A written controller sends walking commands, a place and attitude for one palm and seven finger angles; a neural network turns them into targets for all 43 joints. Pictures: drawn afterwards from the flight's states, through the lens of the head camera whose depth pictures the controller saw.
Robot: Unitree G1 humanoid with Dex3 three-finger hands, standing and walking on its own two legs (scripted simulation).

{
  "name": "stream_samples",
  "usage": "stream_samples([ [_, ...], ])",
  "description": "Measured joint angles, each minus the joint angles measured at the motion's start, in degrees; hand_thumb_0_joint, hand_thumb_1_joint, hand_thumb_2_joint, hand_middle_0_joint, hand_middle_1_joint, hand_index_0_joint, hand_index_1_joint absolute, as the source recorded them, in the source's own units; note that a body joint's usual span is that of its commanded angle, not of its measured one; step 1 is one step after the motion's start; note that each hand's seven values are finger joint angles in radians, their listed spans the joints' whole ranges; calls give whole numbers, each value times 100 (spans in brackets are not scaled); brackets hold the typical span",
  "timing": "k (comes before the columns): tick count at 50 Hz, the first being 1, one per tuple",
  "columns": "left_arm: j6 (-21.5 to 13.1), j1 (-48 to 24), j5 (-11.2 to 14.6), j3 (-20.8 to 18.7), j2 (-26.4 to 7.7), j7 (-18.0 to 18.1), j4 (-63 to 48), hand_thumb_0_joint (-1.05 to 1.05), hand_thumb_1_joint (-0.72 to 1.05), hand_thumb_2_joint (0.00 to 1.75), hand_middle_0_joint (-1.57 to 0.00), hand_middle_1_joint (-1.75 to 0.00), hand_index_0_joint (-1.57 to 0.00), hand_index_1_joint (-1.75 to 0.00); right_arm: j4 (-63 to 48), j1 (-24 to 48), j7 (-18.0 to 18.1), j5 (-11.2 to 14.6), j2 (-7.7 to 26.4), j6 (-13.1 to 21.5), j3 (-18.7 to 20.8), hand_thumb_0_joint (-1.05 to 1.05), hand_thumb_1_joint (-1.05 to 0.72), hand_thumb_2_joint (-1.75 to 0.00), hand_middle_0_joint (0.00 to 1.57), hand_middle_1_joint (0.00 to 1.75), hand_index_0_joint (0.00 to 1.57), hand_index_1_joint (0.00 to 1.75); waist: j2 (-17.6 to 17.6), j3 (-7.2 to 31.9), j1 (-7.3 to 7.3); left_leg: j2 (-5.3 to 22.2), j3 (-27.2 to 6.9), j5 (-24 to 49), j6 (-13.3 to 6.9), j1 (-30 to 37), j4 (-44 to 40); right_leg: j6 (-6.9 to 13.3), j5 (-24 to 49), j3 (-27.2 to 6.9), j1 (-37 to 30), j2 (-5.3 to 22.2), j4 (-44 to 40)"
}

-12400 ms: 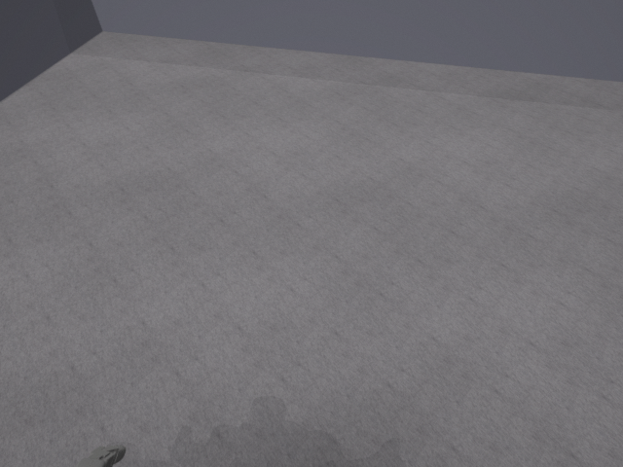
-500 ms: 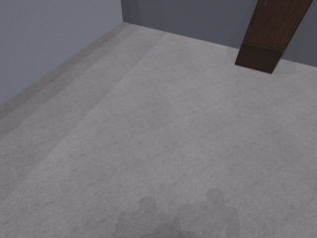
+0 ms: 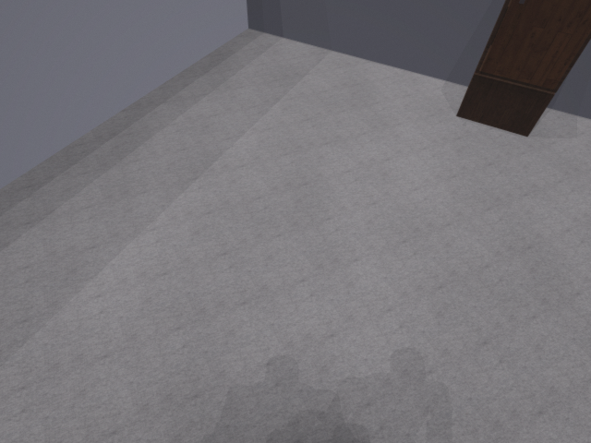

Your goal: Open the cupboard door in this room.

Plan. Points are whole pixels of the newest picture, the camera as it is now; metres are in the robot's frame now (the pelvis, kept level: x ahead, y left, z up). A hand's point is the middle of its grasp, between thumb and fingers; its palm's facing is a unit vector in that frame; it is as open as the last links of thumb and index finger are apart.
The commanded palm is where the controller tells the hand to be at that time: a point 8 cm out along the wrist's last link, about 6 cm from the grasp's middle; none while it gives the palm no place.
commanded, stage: turn or walk to find it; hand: left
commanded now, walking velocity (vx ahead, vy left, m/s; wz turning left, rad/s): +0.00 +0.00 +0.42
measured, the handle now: out of the picture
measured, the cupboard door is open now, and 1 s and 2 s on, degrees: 0 0 0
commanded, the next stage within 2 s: stand and wait in 0.02 s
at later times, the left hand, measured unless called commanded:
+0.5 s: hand out of the picture +0.01 +0.19 -0.17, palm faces +0.05 -0.97 -0.23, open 7.4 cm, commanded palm none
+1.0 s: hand out of the picture +0.07 +0.25 -0.15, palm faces +0.00 -0.94 -0.34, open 7.4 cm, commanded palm none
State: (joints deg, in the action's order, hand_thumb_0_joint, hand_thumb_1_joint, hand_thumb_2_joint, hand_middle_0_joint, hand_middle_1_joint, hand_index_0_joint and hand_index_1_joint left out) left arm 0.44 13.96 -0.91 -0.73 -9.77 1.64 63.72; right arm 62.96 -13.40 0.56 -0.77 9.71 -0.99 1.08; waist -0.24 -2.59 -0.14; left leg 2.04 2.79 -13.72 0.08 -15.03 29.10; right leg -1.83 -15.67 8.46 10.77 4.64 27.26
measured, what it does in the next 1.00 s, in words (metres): stands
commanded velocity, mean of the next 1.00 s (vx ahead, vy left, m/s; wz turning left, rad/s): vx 0.00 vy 0.00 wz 0.00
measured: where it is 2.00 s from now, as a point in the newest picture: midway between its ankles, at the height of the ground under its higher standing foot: outside the picture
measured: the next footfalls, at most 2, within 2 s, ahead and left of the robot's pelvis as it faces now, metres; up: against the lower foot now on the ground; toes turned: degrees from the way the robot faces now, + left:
none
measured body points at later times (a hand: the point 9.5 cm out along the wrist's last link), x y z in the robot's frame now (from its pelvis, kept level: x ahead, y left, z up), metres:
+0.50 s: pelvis +0.01 +0.00 +0.00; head +0.02 +0.00 +0.45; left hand +0.01 +0.25 -0.15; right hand +0.07 -0.24 -0.15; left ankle +0.02 +0.12 -0.74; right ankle -0.02 -0.13 -0.74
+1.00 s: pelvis +0.00 -0.01 +0.01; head +0.01 +0.00 +0.46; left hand +0.07 +0.30 -0.12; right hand +0.09 -0.31 -0.12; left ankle +0.02 +0.12 -0.74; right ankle -0.02 -0.13 -0.74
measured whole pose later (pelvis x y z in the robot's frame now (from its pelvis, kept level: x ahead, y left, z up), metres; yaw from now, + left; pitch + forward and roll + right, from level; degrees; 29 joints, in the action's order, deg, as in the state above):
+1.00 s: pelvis +0.00 -0.01 +0.01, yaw +1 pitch -2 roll +0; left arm -0.9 6.9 -0.7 -0.6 -20.3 -0.3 64.7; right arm 63.6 -6.7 0.2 -0.7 20.9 0.5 -0.3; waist -0.1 -3.1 0.2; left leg 1.7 1.7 -9.0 0.7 -8.4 19.6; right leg -0.6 -12.1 5.7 3.4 1.9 17.7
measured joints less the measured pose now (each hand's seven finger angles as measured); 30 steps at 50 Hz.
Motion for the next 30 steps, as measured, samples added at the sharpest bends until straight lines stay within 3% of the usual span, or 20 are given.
stream_samples([
  [8, 65, -31, -14, -83, -83, 7, -160, 0, 91, 90, -20, -30, -20, -30, -216, 110, -17, -26, 10, -18, 50, 0, -91, -90, 20, 30, 19, 30, -116, -78, 48, -104, -139, -286, -89, -321, 562, -72, -269, 121, 194, 138, 463],
  [12, 68, -113, -8, -45, -182, 13, -122, 0, 91, 90, -20, -30, -20, -30, -212, 160, 38, -9, -55, 84, 0, 0, -91, -90, 20, 30, 20, 30, -222, -59, 76, -197, -110, -193, -145, -217, 350, -64, -403, -142, 213, 90, 576],
  [19, -108, -93, -7, 47, -143, -10, 3, 0, 91, 90, -20, -30, -20, -30, -78, 306, 55, 27, 62, 107, -17, 0, -92, -90, 20, 30, 20, 30, 10, 32, 92, -190, -192, 10, -64, 33, -47, -8, -146, -199, -170, -65, -36],
  [30, -137, -130, 8, 66, -308, -75, 151, 0, 91, 90, -20, -30, -20, -30, 72, 406, 4, 31, 344, 141, -75, 0, -91, -90, 20, 30, 20, 30, 30, 11, 85, -111, -176, 235, 11, 422, -507, 68, 78, -207, -530, -171, -482],
])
